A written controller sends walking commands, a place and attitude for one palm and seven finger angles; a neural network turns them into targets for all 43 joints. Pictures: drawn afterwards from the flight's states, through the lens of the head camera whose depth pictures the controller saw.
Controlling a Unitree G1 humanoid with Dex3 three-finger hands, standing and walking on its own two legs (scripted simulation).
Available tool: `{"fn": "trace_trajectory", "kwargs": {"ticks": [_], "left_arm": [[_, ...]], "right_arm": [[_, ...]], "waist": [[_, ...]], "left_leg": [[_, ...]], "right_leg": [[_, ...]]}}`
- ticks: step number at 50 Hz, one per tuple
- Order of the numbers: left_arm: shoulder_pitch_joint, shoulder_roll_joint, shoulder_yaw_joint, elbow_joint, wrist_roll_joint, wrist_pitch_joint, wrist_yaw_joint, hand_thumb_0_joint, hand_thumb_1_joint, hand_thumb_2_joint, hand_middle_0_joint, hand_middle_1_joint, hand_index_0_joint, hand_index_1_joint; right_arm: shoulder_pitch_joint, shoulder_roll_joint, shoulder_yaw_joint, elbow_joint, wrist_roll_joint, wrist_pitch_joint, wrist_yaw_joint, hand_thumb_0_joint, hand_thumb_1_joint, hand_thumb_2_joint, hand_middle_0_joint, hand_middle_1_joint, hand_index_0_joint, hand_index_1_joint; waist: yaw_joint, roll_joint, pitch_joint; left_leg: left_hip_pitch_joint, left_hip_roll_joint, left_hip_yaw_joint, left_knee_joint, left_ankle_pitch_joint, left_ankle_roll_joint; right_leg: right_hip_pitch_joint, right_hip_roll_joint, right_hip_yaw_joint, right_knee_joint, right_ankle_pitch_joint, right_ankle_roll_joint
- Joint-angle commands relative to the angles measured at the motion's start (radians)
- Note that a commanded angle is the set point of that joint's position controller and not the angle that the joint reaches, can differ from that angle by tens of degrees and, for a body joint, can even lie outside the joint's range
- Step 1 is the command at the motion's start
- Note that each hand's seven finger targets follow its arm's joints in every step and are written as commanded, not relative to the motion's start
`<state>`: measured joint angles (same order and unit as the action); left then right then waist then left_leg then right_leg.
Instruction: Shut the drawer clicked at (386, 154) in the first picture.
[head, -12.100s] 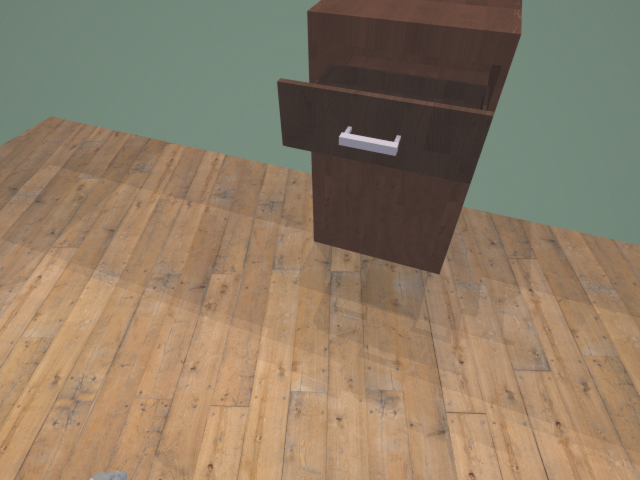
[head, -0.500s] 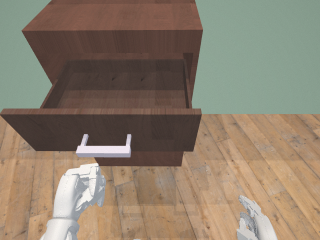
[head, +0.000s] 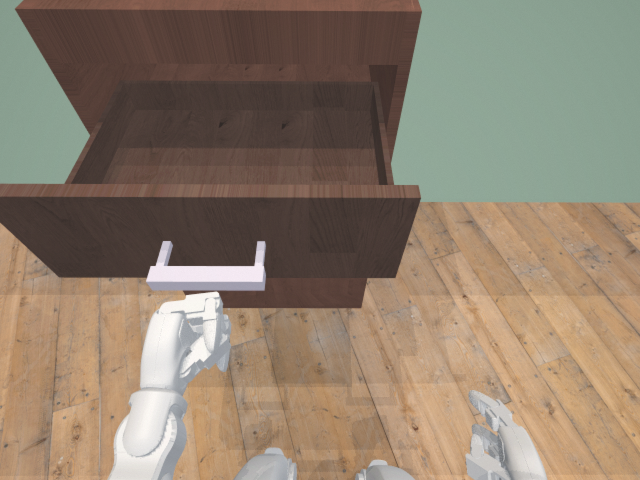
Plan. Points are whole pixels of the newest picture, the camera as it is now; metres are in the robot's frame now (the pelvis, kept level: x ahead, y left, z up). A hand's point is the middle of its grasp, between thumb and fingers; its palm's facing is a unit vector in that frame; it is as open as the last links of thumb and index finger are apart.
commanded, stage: bring the fist close to the handle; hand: left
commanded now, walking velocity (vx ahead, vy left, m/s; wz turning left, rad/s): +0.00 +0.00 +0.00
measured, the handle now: (210, 263) +0.37 +0.15 +0.05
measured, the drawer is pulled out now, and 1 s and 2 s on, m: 0.27 0.23 0.10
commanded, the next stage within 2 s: push the drawer shut in 0.34 s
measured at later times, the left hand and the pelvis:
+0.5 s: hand (220, 336) +0.28 +0.13 +0.05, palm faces +0.01 -1.00 -0.02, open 3.3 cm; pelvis +0.00 +0.01 +0.00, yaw +0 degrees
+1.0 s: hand (230, 294) +0.33 +0.12 +0.05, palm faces +0.01 -1.00 -0.04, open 3.2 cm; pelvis -0.01 +0.01 +0.00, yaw +0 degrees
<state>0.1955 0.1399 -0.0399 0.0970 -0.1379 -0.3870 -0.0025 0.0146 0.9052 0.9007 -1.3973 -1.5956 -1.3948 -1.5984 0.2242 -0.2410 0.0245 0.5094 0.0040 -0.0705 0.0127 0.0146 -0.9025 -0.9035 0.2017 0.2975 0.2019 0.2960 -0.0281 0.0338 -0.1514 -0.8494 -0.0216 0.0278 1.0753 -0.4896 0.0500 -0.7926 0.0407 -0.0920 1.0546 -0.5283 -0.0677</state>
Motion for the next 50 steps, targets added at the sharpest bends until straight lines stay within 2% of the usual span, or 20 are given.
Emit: {"fn": "trace_trajectory", "kwargs": {"ticks": [1,4,6,9,11,13,20,22,23,25,28,30,33,36,38,40,42,45,49,50], "left_arm": [[-0.131,0.078,0.055,-0.254,0.002,-0.077,0.022,0.000,0.900,0.900,-1.400,-1.600,-1.400,-1.600],[-0.111,0.056,0.035,-0.269,0.002,-0.072,0.034,0.000,0.900,0.900,-1.400,-1.600,-1.400,-1.600],[-0.089,0.056,0.030,-0.222,0.004,-0.057,0.035,0.000,0.900,0.900,-1.400,-1.600,-1.400,-1.600],[-0.128,0.054,0.024,-0.203,0.004,-0.048,0.031,0.000,0.900,0.900,-1.400,-1.600,-1.400,-1.600],[-0.142,0.057,0.026,-0.209,0.008,-0.053,0.031,0.000,0.900,0.900,-1.400,-1.600,-1.400,-1.600],[-0.133,0.055,0.027,-0.237,0.004,-0.060,0.035,0.000,0.900,0.900,-1.400,-1.600,-1.400,-1.600],[-0.138,0.084,0.052,-0.208,0.012,-0.065,0.052,0.000,0.900,0.900,-1.400,-1.600,-1.400,-1.600],[-0.136,0.060,0.031,-0.210,0.011,-0.063,0.043,0.000,0.900,0.900,-1.400,-1.600,-1.400,-1.600],[-0.179,0.055,0.018,-0.226,0.012,-0.066,0.042,0.000,0.900,0.900,-1.400,-1.600,-1.400,-1.600],[-0.203,0.068,0.024,-0.207,0.014,-0.060,0.046,0.000,0.900,0.900,-1.400,-1.600,-1.400,-1.600],[-0.304,0.048,0.003,-0.184,0.017,-0.061,0.048,0.000,0.900,0.900,-1.400,-1.600,-1.400,-1.600],[-0.293,0.091,0.051,-0.151,0.014,-0.053,0.053,0.000,0.900,0.900,-1.400,-1.600,-1.400,-1.600],[-0.361,0.066,0.033,-0.143,0.012,-0.048,0.051,0.000,0.900,0.900,-1.400,-1.600,-1.400,-1.600],[-0.405,0.084,0.054,-0.105,0.014,-0.043,0.061,0.000,0.900,0.900,-1.400,-1.600,-1.400,-1.600],[-0.473,0.056,0.018,-0.097,0.017,-0.049,0.061,0.000,0.900,0.900,-1.400,-1.600,-1.400,-1.600],[-0.471,0.093,0.053,-0.065,0.021,-0.053,0.068,0.000,0.900,0.900,-1.400,-1.600,-1.400,-1.600],[-0.521,0.072,0.038,-0.041,0.018,-0.056,0.065,0.000,0.900,0.900,-1.400,-1.600,-1.400,-1.600],[-0.603,0.098,0.060,0.008,0.022,-0.057,0.070,0.000,0.900,0.900,-1.400,-1.600,-1.400,-1.600],[-0.649,0.087,0.065,0.045,0.016,-0.063,0.072,0.000,0.900,0.900,-1.400,-1.600,-1.400,-1.600],[-0.654,0.102,0.074,0.069,0.020,-0.061,0.074,0.000,0.900,0.900,-1.400,-1.600,-1.400,-1.600]], "right_arm": [[-0.039,-0.127,-0.054,-0.165,0.007,-0.031,-0.006,0.000,-0.900,-0.900,0.200,0.300,0.200,0.300],[-0.038,-0.124,-0.053,-0.165,0.009,-0.023,-0.005,0.000,-0.900,-0.900,0.200,0.300,0.200,0.300],[-0.034,-0.129,-0.051,-0.164,0.011,-0.014,-0.005,0.000,-0.900,-0.900,0.200,0.300,0.200,0.300],[-0.038,-0.133,-0.049,-0.163,0.011,-0.007,-0.010,0.000,-0.900,-0.900,0.200,0.300,0.200,0.300],[-0.040,-0.132,-0.051,-0.164,0.012,-0.005,-0.013,0.000,-0.900,-0.900,0.200,0.300,0.200,0.300],[-0.038,-0.129,-0.052,-0.168,0.012,-0.007,-0.012,0.000,-0.900,-0.900,0.200,0.300,0.200,0.300],[-0.036,-0.131,-0.051,-0.159,0.008,-0.001,-0.011,0.000,-0.900,-0.900,0.200,0.300,0.200,0.300],[-0.044,-0.129,-0.050,-0.168,0.011,0.002,-0.010,0.000,-0.900,-0.900,0.200,0.300,0.200,0.300],[-0.044,-0.128,-0.050,-0.162,0.012,0.001,-0.010,0.000,-0.900,-0.900,0.200,0.300,0.200,0.300],[-0.038,-0.134,-0.050,-0.156,0.010,0.002,-0.013,0.000,-0.900,-0.900,0.200,0.300,0.200,0.300],[-0.039,-0.133,-0.049,-0.141,0.010,0.002,-0.017,0.000,-0.900,-0.900,0.200,0.300,0.200,0.300],[-0.029,-0.141,-0.050,-0.135,0.008,0.004,-0.018,0.000,-0.900,-0.900,0.200,0.300,0.200,0.300],[-0.032,-0.136,-0.051,-0.130,0.011,0.008,-0.017,0.000,-0.900,-0.900,0.200,0.300,0.200,0.300],[-0.025,-0.139,-0.051,-0.114,0.010,0.013,-0.019,0.000,-0.900,-0.900,0.200,0.300,0.200,0.300],[-0.029,-0.136,-0.050,-0.105,0.011,0.012,-0.019,0.000,-0.900,-0.900,0.200,0.300,0.200,0.300],[-0.025,-0.143,-0.050,-0.097,0.010,0.014,-0.020,0.000,-0.900,-0.900,0.200,0.300,0.200,0.300],[-0.026,-0.140,-0.050,-0.090,0.011,0.015,-0.019,0.000,-0.900,-0.900,0.200,0.300,0.200,0.300],[-0.022,-0.145,-0.050,-0.075,0.012,0.019,-0.023,0.000,-0.900,-0.900,0.200,0.300,0.200,0.300],[-0.015,-0.142,-0.051,-0.068,0.014,0.020,-0.020,0.000,-0.900,-0.900,0.200,0.300,0.200,0.300],[-0.005,-0.147,-0.052,-0.062,0.012,0.023,-0.019,0.000,-0.900,-0.900,0.200,0.300,0.200,0.300]], "waist": [[0.006,-0.011,-0.287],[0.001,0.000,-0.278],[-0.009,-0.042,-0.227],[-0.018,-0.048,-0.195],[-0.016,-0.056,-0.215],[-0.006,-0.020,-0.235],[-0.009,-0.046,-0.225],[-0.009,-0.033,-0.220],[-0.016,-0.008,-0.231],[-0.025,-0.029,-0.222],[-0.039,-0.009,-0.223],[-0.027,-0.040,-0.240],[-0.028,-0.015,-0.278],[-0.032,-0.027,-0.263],[-0.048,-0.020,-0.263],[-0.039,-0.029,-0.266],[-0.046,-0.034,-0.269],[-0.052,-0.028,-0.265],[-0.043,-0.002,-0.302],[-0.049,-0.025,-0.300]], "left_leg": [[0.201,0.022,-0.072,-0.136,0.292,-0.014],[0.228,0.027,-0.077,-0.145,0.309,-0.018],[0.200,0.030,-0.081,-0.150,0.283,-0.017],[0.173,0.026,-0.082,-0.151,0.220,-0.014],[0.178,0.026,-0.080,-0.149,0.227,-0.012],[0.204,0.026,-0.082,-0.153,0.246,-0.015],[0.182,0.026,-0.081,-0.147,0.243,-0.014],[0.188,0.025,-0.078,-0.150,0.243,-0.015],[0.200,0.026,-0.082,-0.148,0.244,-0.017],[0.193,0.028,-0.086,-0.141,0.242,-0.012],[0.207,0.030,-0.096,-0.140,0.221,-0.014],[0.195,0.028,-0.090,-0.140,0.234,-0.013],[0.227,0.028,-0.091,-0.140,0.266,-0.016],[0.221,0.029,-0.092,-0.140,0.269,-0.016],[0.227,0.029,-0.094,-0.138,0.251,-0.015],[0.223,0.031,-0.096,-0.141,0.250,-0.013],[0.224,0.029,-0.093,-0.141,0.242,-0.013],[0.215,0.029,-0.094,-0.144,0.211,-0.012],[0.238,0.025,-0.090,-0.151,0.236,-0.016],[0.233,0.027,-0.090,-0.149,0.240,-0.013]], "right_leg": [[0.150,-0.025,0.090,-0.146,0.329,0.042],[0.138,-0.022,0.077,-0.148,0.332,0.040],[0.124,-0.019,0.075,-0.158,0.312,0.042],[0.105,-0.022,0.079,-0.172,0.253,0.044],[0.116,-0.023,0.084,-0.170,0.259,0.044],[0.118,-0.023,0.076,-0.164,0.269,0.040],[0.121,-0.022,0.083,-0.166,0.271,0.042],[0.119,-0.023,0.081,-0.166,0.274,0.041],[0.109,-0.025,0.081,-0.161,0.271,0.040],[0.097,-0.022,0.081,-0.164,0.265,0.043],[0.063,-0.024,0.076,-0.161,0.233,0.041],[0.095,-0.023,0.082,-0.166,0.252,0.042],[0.100,-0.026,0.079,-0.159,0.284,0.042],[0.097,-0.026,0.079,-0.162,0.286,0.042],[0.078,-0.028,0.079,-0.166,0.267,0.045],[0.080,-0.026,0.081,-0.168,0.259,0.043],[0.082,-0.028,0.083,-0.172,0.260,0.046],[0.071,-0.027,0.087,-0.179,0.223,0.046],[0.090,-0.027,0.089,-0.178,0.252,0.043],[0.093,-0.025,0.088,-0.181,0.256,0.046]]}}
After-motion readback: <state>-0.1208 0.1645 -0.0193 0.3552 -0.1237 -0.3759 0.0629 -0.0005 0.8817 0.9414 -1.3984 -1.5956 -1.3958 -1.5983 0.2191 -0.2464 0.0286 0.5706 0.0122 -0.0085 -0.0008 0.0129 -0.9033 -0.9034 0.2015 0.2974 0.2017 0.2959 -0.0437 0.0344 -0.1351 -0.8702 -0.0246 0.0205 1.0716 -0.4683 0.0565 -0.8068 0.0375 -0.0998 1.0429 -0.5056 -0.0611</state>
